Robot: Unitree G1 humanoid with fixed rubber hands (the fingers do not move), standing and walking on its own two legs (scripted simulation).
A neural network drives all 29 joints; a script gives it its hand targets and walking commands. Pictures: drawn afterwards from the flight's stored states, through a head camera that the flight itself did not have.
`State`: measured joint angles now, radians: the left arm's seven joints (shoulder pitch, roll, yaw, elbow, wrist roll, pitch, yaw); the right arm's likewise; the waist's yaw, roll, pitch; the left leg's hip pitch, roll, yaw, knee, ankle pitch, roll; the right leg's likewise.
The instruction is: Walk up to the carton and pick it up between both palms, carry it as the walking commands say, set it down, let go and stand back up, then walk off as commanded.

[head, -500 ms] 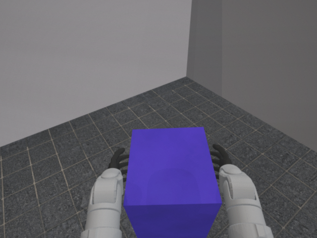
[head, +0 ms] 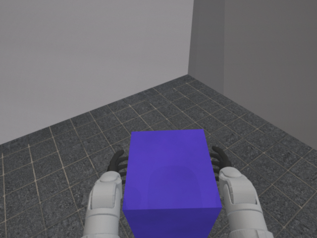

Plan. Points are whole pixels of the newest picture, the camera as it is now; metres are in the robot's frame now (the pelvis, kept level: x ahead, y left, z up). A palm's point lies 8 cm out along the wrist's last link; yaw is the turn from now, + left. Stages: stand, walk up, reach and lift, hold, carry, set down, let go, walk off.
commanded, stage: hold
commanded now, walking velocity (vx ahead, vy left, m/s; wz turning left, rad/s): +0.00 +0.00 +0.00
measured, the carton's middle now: (169, 187) +0.28 +0.00 -0.03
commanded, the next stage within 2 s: carry in 0.18 s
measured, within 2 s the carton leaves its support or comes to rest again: neither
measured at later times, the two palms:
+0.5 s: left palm (125, 166) +0.30 +0.11 +0.06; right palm (239, 168) +0.28 -0.17 +0.06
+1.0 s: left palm (163, 146) +0.33 +0.01 +0.09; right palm (288, 170) +0.24 -0.26 +0.10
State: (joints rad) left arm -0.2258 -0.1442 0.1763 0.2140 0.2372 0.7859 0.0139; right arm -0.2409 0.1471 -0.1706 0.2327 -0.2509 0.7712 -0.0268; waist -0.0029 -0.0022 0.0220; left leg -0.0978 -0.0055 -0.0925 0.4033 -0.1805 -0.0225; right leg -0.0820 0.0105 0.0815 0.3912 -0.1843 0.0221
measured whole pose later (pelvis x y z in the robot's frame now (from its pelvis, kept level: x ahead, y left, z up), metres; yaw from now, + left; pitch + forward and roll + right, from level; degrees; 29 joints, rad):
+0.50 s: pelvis -0.02 -0.01 -0.03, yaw -5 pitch +2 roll +1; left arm -0.35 -0.07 0.14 0.02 0.09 1.00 0.09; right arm -0.37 0.09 -0.11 0.04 -0.12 0.99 -0.12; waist 0.01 -0.01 -0.10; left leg -0.45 0.03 -0.03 0.68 -0.28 -0.05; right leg -0.48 0.07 0.14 0.71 -0.27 0.01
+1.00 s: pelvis -0.05 -0.02 -0.01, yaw -21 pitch +5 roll -2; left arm -0.66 -0.02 0.25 0.08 0.06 1.28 0.15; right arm -0.70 0.04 -0.19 0.18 -0.04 1.22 -0.17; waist 0.01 -0.01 -0.02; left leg -0.31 0.06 0.11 0.55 -0.32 0.03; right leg -0.62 0.05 -0.01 0.92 -0.40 0.03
